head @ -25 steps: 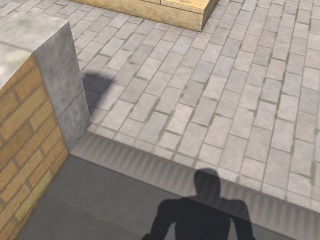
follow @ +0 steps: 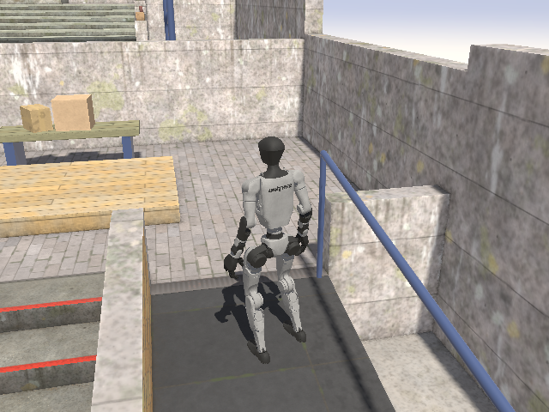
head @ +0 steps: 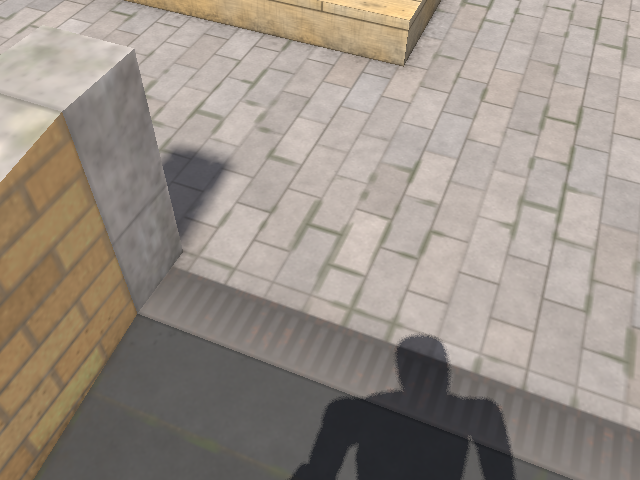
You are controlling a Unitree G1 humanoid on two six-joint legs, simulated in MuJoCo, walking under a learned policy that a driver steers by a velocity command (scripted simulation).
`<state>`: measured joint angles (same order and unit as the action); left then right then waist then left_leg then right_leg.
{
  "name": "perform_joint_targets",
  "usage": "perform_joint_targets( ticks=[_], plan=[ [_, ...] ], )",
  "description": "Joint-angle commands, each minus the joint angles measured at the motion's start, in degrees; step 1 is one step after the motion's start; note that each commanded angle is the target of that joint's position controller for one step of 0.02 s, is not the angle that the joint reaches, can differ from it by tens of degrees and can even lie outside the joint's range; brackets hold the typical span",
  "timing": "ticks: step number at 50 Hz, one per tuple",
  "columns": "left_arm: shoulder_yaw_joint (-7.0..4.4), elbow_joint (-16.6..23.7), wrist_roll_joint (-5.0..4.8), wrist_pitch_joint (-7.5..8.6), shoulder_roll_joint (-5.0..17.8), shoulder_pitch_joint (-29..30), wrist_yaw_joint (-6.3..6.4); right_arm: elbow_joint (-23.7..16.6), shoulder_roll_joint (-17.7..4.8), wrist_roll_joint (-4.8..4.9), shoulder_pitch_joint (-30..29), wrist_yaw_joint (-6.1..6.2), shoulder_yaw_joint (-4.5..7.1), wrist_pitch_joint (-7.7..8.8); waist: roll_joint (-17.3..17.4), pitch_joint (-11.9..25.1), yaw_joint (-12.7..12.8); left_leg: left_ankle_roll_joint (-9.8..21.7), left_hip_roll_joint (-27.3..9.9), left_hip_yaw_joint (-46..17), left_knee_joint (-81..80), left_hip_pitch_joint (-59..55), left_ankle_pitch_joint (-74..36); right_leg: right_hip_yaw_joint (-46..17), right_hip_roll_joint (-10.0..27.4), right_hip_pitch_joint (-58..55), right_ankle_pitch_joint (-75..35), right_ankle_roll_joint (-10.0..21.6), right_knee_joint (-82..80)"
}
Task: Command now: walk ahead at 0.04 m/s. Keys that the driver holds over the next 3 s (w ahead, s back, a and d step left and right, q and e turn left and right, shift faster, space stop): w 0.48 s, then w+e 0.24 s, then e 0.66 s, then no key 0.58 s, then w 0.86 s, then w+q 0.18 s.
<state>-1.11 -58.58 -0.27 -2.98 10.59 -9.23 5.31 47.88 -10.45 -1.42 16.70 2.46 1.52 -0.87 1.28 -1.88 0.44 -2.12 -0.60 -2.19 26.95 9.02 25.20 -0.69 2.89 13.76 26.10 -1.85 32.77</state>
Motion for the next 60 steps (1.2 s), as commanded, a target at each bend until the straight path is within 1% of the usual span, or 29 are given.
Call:
perform_joint_targets(
  ticks=[1, 4, 6, 9, 11, 12, 13, 14, 16, 20, 23, 25, 28, 29, 30, 31, 32, 33, 35, 37, 43, 47, 50, 51, 52, 53, 54, 55, 60],
  plan=[
    [-0.82, 1.0, -0.04, 0.32, 4.5, -1.1, 0.17, -1.1, -4.6, 0.11, 3.5, 0.30, 1.02, 0.42, 0.8, 2.7, -0.1, 0.6, -1.5, -1.1, -4.6, -0.6, -10.9, 2.9, -2.1, -0.8, -5.6, 1.2, -2.9],
    [-0.87, 2.1, -0.68, 0.86, 4.1, 1.2, -0.23, 0.4, -8.7, 0.71, 7.1, 0.90, 2.45, 0.17, 7.4, -3.6, -2.7, 6.0, -7.8, -12.1, -12.1, -0.4, 21.0, 6.4, -4.4, 10.5, 5.4, 1.9, 5.7],
    [-0.63, 4.1, -0.95, 2.84, 3.8, 4.3, -1.22, 1.4, -10.9, 1.28, 8.9, 1.30, 3.35, 0.76, 10.6, -7.8, -3.7, 10.6, -14.2, -20.8, -16.2, 2.3, 25.1, 4.8, -2.3, 14.7, 4.2, 3.8, 10.0],
    [-0.90, 2.9, -1.34, 5.24, 3.1, -1.8, -3.29, 1.4, -9.1, 1.80, 5.4, 1.51, 3.14, 1.04, 8.1, -6.3, 0.6, 10.3, -14.2, -17.7, -12.3, 7.0, 21.7, 4.7, -2.0, 7.0, 5.2, 8.0, 6.9],
    [-2.30, -1.1, -1.33, 5.35, 6.6, -15.6, -3.25, -2.0, -5.4, 1.74, -4.5, 1.11, 1.79, 1.24, -0.5, -3.1, 7.6, 4.4, -4.7, -4.2, 3.2, 23.1, 15.9, -1.6, 0.8, -13.4, 10.3, 11.0, -4.4],
    [-3.96, -2.7, -1.64, 5.31, 12.6, -22.7, -3.00, -5.0, -2.3, 2.20, -8.0, 1.18, 0.87, 1.72, -14.4, -0.6, 9.8, -0.7, 4.6, 8.8, 21.3, 34.5, 8.5, -20.8, 11.0, -22.3, 20.4, 16.7, -15.6],
    [-4.58, -2.5, -1.76, 5.81, 14.6, -26.1, -2.62, -6.4, -5.1, 2.98, -12.2, 1.30, 1.06, 2.97, -17.2, -3.1, 12.3, -0.2, 3.5, 0.5, 34.1, 43.8, 14.3, -41.3, 20.4, -23.3, 18.6, 22.1, -25.7],
    [-3.91, -1.3, -1.04, 6.51, 12.3, -22.4, -2.14, -6.1, -7.0, 4.22, -11.2, 0.76, 1.66, 4.05, -11.3, -6.6, 8.8, 1.4, 0.9, -3.8, 41.5, 47.1, 10.7, -40.8, 21.5, -22.8, 15.2, 21.3, -25.6],
    [-3.02, 1.0, -0.88, 7.02, 9.6, -16.1, -2.11, -3.0, -6.5, 3.12, -5.6, -0.17, 1.50, 4.52, -4.7, -7.6, 3.5, 3.3, -3.3, -2.9, 42.8, 45.7, 2.4, -27.9, 18.5, -20.0, 7.7, 17.7, -25.3],
    [-1.63, 1.9, -0.35, 6.55, 6.4, -14.0, -2.27, -1.9, -4.5, 2.43, -5.6, -2.77, 1.59, 4.33, -6.0, -7.3, -0.3, 1.8, -5.1, 2.2, 34.7, 34.9, -8.2, -6.3, 9.6, -13.1, -13.6, 14.2, -27.5],
    [-2.39, 2.7, -0.96, 6.49, 10.4, -14.9, -2.30, -5.9, -0.7, 2.41, -14.4, -4.18, -0.37, 4.47, -5.8, -5.9, 0.1, 2.0, -2.7, 6.6, 21.5, 23.8, -8.9, -0.4, 9.3, -7.1, -21.4, 13.3, -29.6],
    [-2.44, 3.1, -0.39, 6.32, 11.3, -16.5, -2.95, -8.2, -3.0, 2.65, -17.1, -4.98, -0.32, 4.55, -8.9, -4.1, -0.5, 4.0, -0.3, 9.3, 18.3, 19.9, -3.1, -1.3, 11.1, -8.9, -28.4, 13.3, -26.7],
    [-1.44, 4.5, 0.48, 5.43, 11.0, -15.7, -3.45, -4.9, -10.4, 5.03, -1.4, -5.01, 3.25, 4.25, -9.6, 7.1, -11.2, 8.4, 4.1, 10.3, 10.9, -6.3, -7.0, 1.4, 9.6, -4.2, -55.2, 9.3, -2.9],
    [-0.80, 6.2, 0.87, 5.49, 10.3, -15.2, -3.62, -2.4, -14.2, 4.93, 9.4, -4.19, 4.73, 3.95, -5.8, 14.6, -15.3, 10.7, -3.7, -1.6, 8.8, -25.2, -0.5, 3.2, 5.6, 10.2, -45.4, 6.4, 14.3],
    [1.39, 8.5, 0.11, 6.57, 2.0, -19.3, -4.27, -1.2, -19.4, 3.47, 16.4, -3.73, 5.80, 4.28, 12.1, 26.3, -12.8, 19.4, -22.2, -37.8, -5.3, -35.6, 22.1, -0.2, -4.8, 22.3, -5.1, 3.9, 36.1],
    [-0.66, 8.6, -2.12, 8.01, 7.3, -14.4, -4.86, -0.4, -14.1, 3.30, 13.9, -2.96, 3.96, 5.25, 8.5, 19.3, -11.9, 17.8, -24.0, -47.2, -16.4, -28.9, 21.2, -9.5, -4.5, 26.9, 4.8, 5.1, 45.7],
    [-1.56, 11.6, -3.20, 8.24, 9.3, -9.5, -4.81, -0.5, -13.3, 3.13, 8.5, -2.68, 3.21, 6.42, 9.2, 9.5, -8.7, 15.5, -24.8, -38.5, -16.4, -21.1, 17.2, -7.5, -1.6, 32.3, 1.0, 5.5, 51.4],
    [-1.41, 12.3, -2.60, 8.16, 8.5, -6.7, -4.34, -0.9, -10.4, 2.42, 3.9, -2.79, 2.48, 6.92, 3.5, 5.4, -6.8, 13.2, -22.7, -27.9, -14.3, -14.6, 9.0, -5.0, 1.8, 32.0, -2.7, 6.2, 52.1],
    [-1.61, 12.4, -2.14, 6.78, 5.4, -8.0, -4.70, 1.5, -4.8, 0.38, -0.2, -3.87, 1.23, 7.12, 2.6, 1.7, -1.7, 9.1, -17.4, -10.4, -15.1, -2.8, -3.7, -4.7, 4.8, 27.0, -11.0, 7.3, 51.3],
    [-1.37, 12.4, -3.06, 4.73, 3.0, -9.6, -5.60, 3.0, -2.2, 0.63, -1.0, -4.16, 0.85, 7.16, 3.6, -2.1, 0.5, 8.6, -16.4, -1.4, -16.9, 2.5, -11.8, -4.4, 4.6, 27.7, -10.2, 7.5, 53.6],
    [-0.29, 21.5, 0.19, 3.04, 2.2, 1.3, -6.01, 2.2, -8.5, -0.51, -5.5, -0.13, 1.78, 5.81, 2.7, -4.5, 2.6, 7.9, -12.1, 15.5, -16.6, 9.6, -31.1, 2.4, 3.4, 26.0, -15.2, 2.6, 32.3],
    [-1.17, 25.0, 0.32, 2.91, 5.4, 5.1, -7.47, 1.3, -16.1, 1.96, -2.9, 0.53, 4.18, 3.57, 4.2, 2.0, 1.2, 8.6, -16.7, 15.6, -7.6, -4.4, -54.4, 8.4, 0.6, 21.1, -7.3, 4.9, 20.1],
    [-5.45, 22.0, -0.25, 3.03, 13.6, -10.2, -7.06, -0.5, -15.4, 3.52, -4.0, 0.71, 4.03, 1.87, 4.0, 12.2, 9.2, 4.7, -13.3, 16.2, 16.8, -4.4, -62.3, 8.8, -7.6, -2.6, -14.2, 10.3, 5.0],
    [-7.28, 22.1, -0.82, 2.50, 19.7, -10.2, -5.63, -2.1, -9.6, 0.70, -1.2, 0.61, 2.32, 1.85, -9.7, 13.3, 6.1, 0.6, -7.5, 15.5, 34.1, 10.8, -17.3, -7.6, 1.5, -14.4, -28.5, 13.8, 2.1],
    [-7.38, 26.6, 0.15, 2.67, 23.7, -5.9, -5.37, -5.3, -5.6, -0.60, 5.1, -0.70, 0.88, 2.93, -22.3, 28.2, 0.3, -1.5, 3.7, 3.6, 53.4, 24.6, 15.4, -42.0, 16.2, -26.9, -20.8, 28.5, -9.2],
    [-5.65, 28.1, 1.12, 3.22, 17.7, -5.3, -5.68, -5.7, -10.8, 2.00, -2.5, -1.63, 2.35, 4.43, -10.4, 27.6, 4.5, -0.6, 2.6, -4.4, 59.0, 28.8, 8.9, -46.5, 17.4, -22.6, -8.5, 26.7, -18.3],
    [-4.55, 27.5, 1.15, 4.46, 14.2, -3.2, -5.74, -7.5, -11.8, 3.45, -8.7, -1.53, 2.55, 4.69, -4.9, 18.1, 4.1, 0.8, 1.0, -3.4, 58.5, 32.8, 2.9, -39.4, 15.7, -15.7, -5.2, 23.1, -17.8],
    [-4.10, 26.9, 0.06, 5.15, 12.6, -1.4, -5.61, -7.7, -10.1, 2.29, -9.7, -0.55, 2.08, 4.41, 1.1, 11.7, 1.7, 1.0, -1.4, -3.5, 54.3, 32.9, -1.1, -32.9, 12.4, -8.3, -7.4, 19.3, -16.7],
    [-3.71, 28.1, 0.43, 5.13, 10.9, 0.8, -4.78, -8.8, -8.9, 0.87, -6.4, -0.05, 2.28, 1.93, -2.7, 9.8, -3.4, -0.4, -1.9, -2.2, 44.9, 23.1, -6.6, -15.2, 4.0, 4.5, -28.0, 16.7, -13.4]
  ],
)
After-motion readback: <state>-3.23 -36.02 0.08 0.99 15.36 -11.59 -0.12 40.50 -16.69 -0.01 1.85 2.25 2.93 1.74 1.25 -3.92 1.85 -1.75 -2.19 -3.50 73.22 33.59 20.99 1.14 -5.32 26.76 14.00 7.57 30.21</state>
